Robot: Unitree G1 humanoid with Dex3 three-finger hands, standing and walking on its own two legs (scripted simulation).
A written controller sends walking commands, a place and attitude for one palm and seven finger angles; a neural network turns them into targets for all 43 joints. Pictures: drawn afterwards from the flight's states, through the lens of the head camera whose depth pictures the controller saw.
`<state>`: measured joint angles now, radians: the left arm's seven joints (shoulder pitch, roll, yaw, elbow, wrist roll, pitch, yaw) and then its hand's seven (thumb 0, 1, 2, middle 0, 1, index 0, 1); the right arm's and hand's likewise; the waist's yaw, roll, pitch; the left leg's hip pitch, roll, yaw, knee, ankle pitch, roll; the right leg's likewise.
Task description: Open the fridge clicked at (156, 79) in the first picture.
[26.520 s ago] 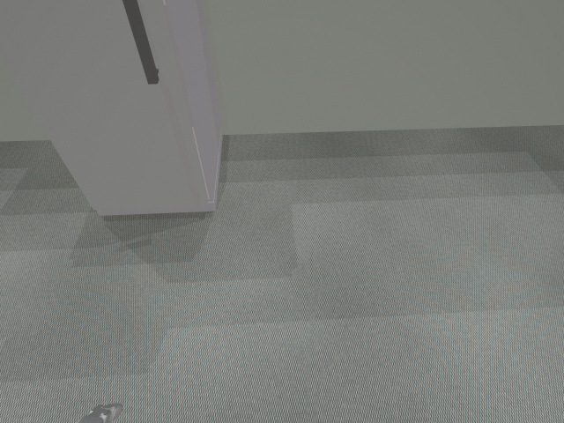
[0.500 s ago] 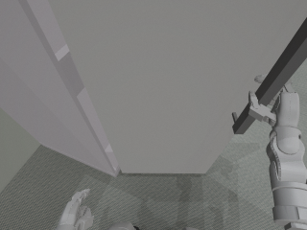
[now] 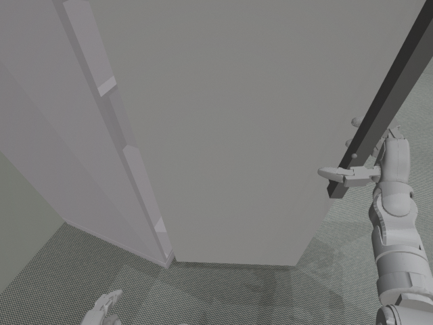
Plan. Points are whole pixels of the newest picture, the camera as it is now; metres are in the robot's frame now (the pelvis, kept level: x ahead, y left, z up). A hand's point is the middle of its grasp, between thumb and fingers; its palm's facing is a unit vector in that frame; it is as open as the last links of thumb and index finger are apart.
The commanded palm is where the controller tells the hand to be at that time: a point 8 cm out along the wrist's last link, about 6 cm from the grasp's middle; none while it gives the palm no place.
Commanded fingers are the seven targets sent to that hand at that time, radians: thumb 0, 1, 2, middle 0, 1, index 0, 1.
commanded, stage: loosen the grip on the handle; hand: right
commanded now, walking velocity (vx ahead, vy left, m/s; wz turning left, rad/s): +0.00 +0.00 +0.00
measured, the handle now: (370, 113) +0.45 -0.23 +0.19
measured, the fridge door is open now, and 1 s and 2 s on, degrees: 70 70 70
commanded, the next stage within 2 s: slip the hand off the handle in 0.22 s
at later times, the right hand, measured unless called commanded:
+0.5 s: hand (372, 162) +0.40 -0.25 +0.11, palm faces +0.29 +0.94 -0.17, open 14.6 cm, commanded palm +0.36 -0.30 +0.12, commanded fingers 0.00 0.55 -0.20 0.25 1.15 0.25 1.15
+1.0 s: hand (409, 168) +0.39 -0.31 +0.11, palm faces +0.27 +0.95 -0.17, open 14.7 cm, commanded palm +0.34 -0.34 +0.12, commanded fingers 0.00 0.55 -0.20 0.25 1.15 0.25 1.15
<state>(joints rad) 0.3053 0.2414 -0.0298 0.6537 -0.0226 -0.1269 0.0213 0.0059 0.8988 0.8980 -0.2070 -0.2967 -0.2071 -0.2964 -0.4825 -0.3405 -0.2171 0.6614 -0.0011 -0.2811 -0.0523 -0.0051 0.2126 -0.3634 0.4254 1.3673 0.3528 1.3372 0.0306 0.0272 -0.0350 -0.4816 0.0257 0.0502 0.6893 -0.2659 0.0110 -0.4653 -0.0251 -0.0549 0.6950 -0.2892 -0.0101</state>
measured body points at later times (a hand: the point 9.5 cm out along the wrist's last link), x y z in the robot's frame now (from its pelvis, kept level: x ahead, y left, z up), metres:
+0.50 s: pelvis +0.04 +0.00 +0.00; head +0.07 +0.00 +0.45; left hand +0.17 +0.26 -0.09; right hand +0.38 -0.30 +0.12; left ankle +0.06 +0.11 -0.72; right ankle +0.04 -0.12 -0.72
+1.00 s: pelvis +0.05 -0.01 +0.00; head +0.08 -0.02 +0.44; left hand +0.16 +0.25 -0.11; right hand +0.37 -0.36 +0.12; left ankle +0.06 +0.11 -0.72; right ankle +0.04 -0.12 -0.72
